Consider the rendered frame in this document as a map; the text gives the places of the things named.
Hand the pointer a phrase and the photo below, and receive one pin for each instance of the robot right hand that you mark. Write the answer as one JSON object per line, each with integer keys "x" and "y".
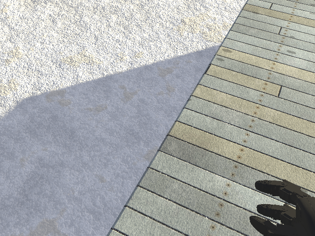
{"x": 295, "y": 222}

